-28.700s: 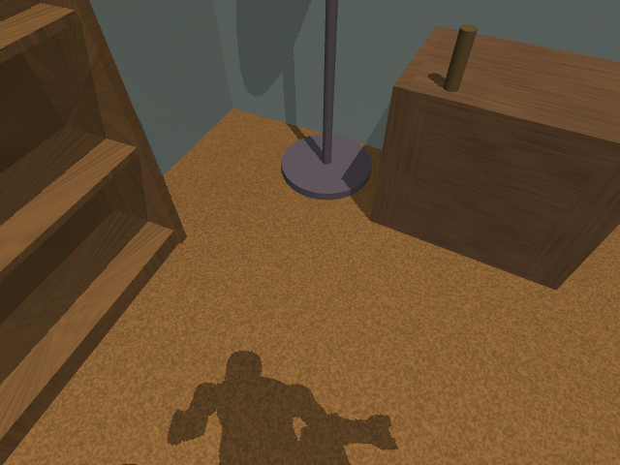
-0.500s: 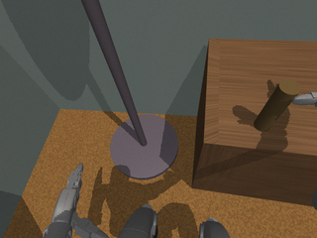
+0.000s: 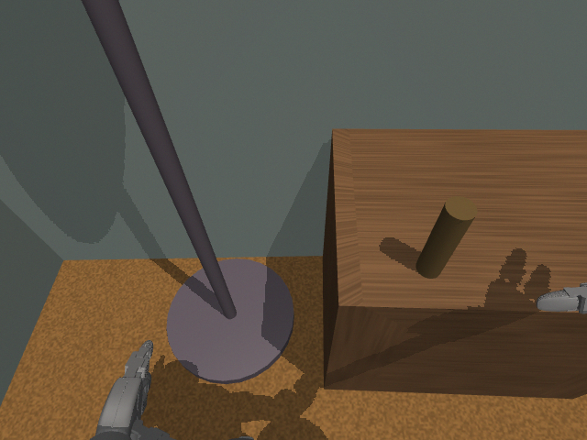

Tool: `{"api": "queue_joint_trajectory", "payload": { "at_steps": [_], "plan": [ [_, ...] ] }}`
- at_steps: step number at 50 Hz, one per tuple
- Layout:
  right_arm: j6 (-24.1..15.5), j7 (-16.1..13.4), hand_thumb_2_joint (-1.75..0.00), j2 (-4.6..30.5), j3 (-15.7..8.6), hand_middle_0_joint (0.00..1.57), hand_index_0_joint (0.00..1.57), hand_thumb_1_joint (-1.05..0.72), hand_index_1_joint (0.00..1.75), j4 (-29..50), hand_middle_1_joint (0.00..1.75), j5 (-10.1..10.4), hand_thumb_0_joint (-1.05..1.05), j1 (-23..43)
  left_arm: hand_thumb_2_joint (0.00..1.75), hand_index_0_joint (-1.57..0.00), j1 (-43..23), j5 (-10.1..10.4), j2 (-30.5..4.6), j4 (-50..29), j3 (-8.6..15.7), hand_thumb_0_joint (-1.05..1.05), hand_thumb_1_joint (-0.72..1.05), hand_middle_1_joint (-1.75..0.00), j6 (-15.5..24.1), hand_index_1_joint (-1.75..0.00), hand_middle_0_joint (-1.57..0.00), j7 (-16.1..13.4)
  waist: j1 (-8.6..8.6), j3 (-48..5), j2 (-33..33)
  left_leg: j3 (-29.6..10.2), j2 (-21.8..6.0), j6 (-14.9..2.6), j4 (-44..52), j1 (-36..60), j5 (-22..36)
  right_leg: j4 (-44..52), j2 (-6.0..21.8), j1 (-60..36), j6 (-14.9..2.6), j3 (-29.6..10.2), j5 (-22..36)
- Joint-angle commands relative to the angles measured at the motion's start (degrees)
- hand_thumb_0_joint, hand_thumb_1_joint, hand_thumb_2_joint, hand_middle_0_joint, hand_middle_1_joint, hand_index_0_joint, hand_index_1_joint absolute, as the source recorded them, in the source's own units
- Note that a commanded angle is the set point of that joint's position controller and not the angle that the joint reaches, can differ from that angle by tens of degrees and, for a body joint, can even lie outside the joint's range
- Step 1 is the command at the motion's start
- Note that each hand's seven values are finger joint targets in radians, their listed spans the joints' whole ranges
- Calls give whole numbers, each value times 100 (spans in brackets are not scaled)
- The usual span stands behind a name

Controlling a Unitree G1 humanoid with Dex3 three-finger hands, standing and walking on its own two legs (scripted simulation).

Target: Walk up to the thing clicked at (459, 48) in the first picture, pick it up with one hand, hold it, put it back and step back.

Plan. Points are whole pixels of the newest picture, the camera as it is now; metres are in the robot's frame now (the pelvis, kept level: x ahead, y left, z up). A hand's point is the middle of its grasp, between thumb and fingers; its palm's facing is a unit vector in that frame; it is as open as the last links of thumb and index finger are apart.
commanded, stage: sink last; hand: right
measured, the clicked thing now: (442, 241) +0.41 -0.21 -0.03
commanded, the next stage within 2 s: home in 0.74 s
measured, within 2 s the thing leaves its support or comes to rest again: neither
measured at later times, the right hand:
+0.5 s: hand (523, 424) +0.15 -0.23 +0.01, palm faces +0.31 +0.89 -0.32, open 17.3 cm
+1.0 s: hand (542, 434) +0.14 -0.25 +0.00, palm faces +0.34 +0.87 -0.35, open 17.4 cm
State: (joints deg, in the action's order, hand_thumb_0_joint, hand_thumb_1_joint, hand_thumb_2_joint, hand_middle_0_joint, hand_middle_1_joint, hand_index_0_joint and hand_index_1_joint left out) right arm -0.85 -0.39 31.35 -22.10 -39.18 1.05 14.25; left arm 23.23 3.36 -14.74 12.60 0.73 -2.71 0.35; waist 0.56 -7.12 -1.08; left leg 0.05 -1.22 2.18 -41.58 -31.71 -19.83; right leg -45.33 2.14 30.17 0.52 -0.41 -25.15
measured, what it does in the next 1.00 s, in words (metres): stands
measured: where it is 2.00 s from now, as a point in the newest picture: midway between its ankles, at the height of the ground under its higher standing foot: outside the picture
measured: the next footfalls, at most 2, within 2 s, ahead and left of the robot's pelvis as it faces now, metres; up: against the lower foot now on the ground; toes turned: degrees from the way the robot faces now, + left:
none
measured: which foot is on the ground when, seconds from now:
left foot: down 0.00-1.00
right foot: down 0.00-1.00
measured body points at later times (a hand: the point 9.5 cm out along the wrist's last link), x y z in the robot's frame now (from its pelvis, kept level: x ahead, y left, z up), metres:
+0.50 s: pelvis -0.01 +0.02 +0.00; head +0.00 +0.03 +0.45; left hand +0.17 +0.26 -0.06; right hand +0.13 -0.27 +0.03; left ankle +0.00 +0.15 -0.71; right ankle -0.03 -0.12 -0.71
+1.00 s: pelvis -0.02 +0.02 -0.01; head -0.02 +0.03 +0.44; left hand +0.15 +0.27 -0.04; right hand +0.12 -0.29 +0.02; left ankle +0.00 +0.15 -0.71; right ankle -0.03 -0.12 -0.71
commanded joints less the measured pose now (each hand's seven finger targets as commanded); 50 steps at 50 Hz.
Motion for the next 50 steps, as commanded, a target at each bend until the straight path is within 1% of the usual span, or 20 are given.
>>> {"api": "queue_joint_trajectory", "payload": {
  "at_steps": [1,2,4,6,10,14,15,17,19,22,23,25,27,30,32,37,41,43,46,50],
  "plan": [
    [-168,-126,-7,957,-34,6,5,47,5,2992,5,236,0,-86,8,-5,158,54,-872,-505,744,0,-45,-4,142,-4,-5,-130,-53,-966,-684,464,225,-346,344,906,1684,782,-28,-1049,121,164,2792],
    [-129,-171,-7,835,-8,6,6,47,5,3228,5,265,0,-386,8,-5,-14,66,-834,-593,674,0,-48,-4,142,-5,-5,-157,-96,-868,-564,463,223,-344,375,984,1642,835,-30,-967,111,158,2690],
    [-80,-222,-7,670,17,6,5,44,6,3852,6,321,0,-1103,10,-4,-187,71,-986,-793,857,0,-40,-4,137,-5,-4,-228,-128,-917,-424,458,207,-327,395,1137,1569,860,-36,-981,84,147,2506],
    [-80,-317,-7,765,-193,6,5,47,6,4394,6,327,0,-1600,8,-4,-254,72,-1181,-912,1157,0,-44,-4,152,-4,-5,-354,-158,-857,-274,451,181,-286,409,1242,1539,903,-71,-958,45,157,2259],
    [-107,-405,-6,136,-48,5,5,51,6,4838,6,370,0,-3085,7,-4,-240,31,-925,-809,1121,0,-46,-4,216,-4,-5,-489,-234,-384,-98,455,172,-251,355,1245,1551,884,-96,-756,30,161,2256],
    [-125,-316,-6,-637,574,5,5,52,6,5310,6,351,0,-3781,7,-4,-62,1,-107,-617,436,0,-44,-5,260,-5,-4,-436,-198,-173,-283,349,84,-221,327,1213,1690,763,-173,-597,-3,299,2184],
    [-114,-303,-7,-670,610,5,5,50,6,5315,6,347,0,-3837,8,-4,-112,-12,-56,-588,338,0,-42,-5,278,-5,-4,-426,-189,-100,-216,349,97,-205,313,1130,1625,746,-172,-512,-18,294,2113],
    [-74,-299,-6,-724,647,5,5,50,6,5224,6,321,0,-3964,7,-5,-184,-56,-279,-657,505,0,-47,-5,316,-5,-5,-467,-96,10,-173,305,69,-174,348,958,1315,740,-202,-453,-56,323,1693],
    [-111,-306,-6,-627,659,5,5,50,6,5781,6,307,0,-3564,7,-5,-177,-93,-535,-706,783,0,-47,-6,375,-6,-5,-535,20,-110,-241,273,49,-169,379,837,1008,763,-222,-526,-68,308,1335],
    [-99,-374,-6,-357,370,5,6,50,6,6007,6,272,0,-3426,5,-6,-86,-110,-1033,-833,1376,0,-50,-6,539,-6,-6,-684,111,-287,-68,233,4,-145,433,753,754,726,-254,-729,-107,263,1038],
    [-61,-390,-6,-397,354,5,6,52,6,5605,6,269,0,-3524,5,-6,56,-113,-933,-570,1299,0,-50,-6,548,-5,-5,-714,125,96,160,244,9,-125,468,596,536,704,-249,-562,-141,236,827],
    [-15,-396,-6,-509,315,5,5,53,6,5364,6,244,0,-3781,5,-6,117,-102,-859,-725,1297,0,-50,-6,604,-5,-5,-726,52,12,351,278,11,-118,436,658,594,647,-262,-540,-141,215,923],
    [-26,-390,-6,-568,261,5,5,55,6,5160,6,237,0,-4039,5,-6,112,-102,-475,-810,921,0,-50,-6,605,-5,-5,-671,-183,53,441,312,-2,-124,409,769,616,586,-300,-350,-124,231,1037],
    [-96,-381,-5,-443,112,5,5,58,6,5125,6,256,0,-4117,6,-5,-23,-121,-439,-592,901,0,-51,-5,592,-5,-5,-624,-375,203,168,273,-47,-136,414,776,388,631,-331,-104,-92,282,856],
    [-148,-381,-5,-390,38,5,5,58,6,5245,6,261,0,-4051,6,-5,-329,-125,-545,-868,922,0,-51,-5,642,-5,-5,-608,-428,103,129,271,-42,-149,389,814,248,668,-309,-64,-72,269,740],
    [-372,-420,-6,-651,439,5,5,54,6,5602,6,240,0,-3600,7,-5,-693,-132,-378,-1267,571,0,-52,-6,808,-6,-5,-619,-291,-45,60,238,-26,-160,392,790,73,677,-274,-163,-50,277,561],
    [-385,-446,-6,-360,-11,5,5,53,6,5155,6,245,0,-4150,8,-5,-31,-114,-779,-1482,1039,0,-48,-6,825,-6,-5,-689,-210,-225,501,272,-14,-109,389,896,364,587,-288,-267,-95,290,820],
    [-399,-398,-8,-402,-58,6,6,51,6,4759,6,257,0,-4245,16,-12,368,-101,-741,-1214,1099,0,-38,-13,766,-14,-12,-660,-185,65,500,258,-30,-96,440,773,310,594,-308,-214,-103,335,751],
    [-375,-288,-8,-723,274,6,6,52,6,4640,6,258,0,-4311,40,-13,573,-71,-268,-1096,684,0,-14,-18,727,-18,-13,-557,-211,366,296,293,-10,-120,384,613,266,646,-301,-35,-91,334,686],
    [-407,-172,-7,-1443,1361,6,6,53,6,4878,6,229,0,-3610,60,-15,-429,-107,441,-870,-285,0,18,-21,825,-21,-15,-412,-197,568,-229,308,23,-188,208,288,60,702,-236,196,-37,289,495]
  ]
}}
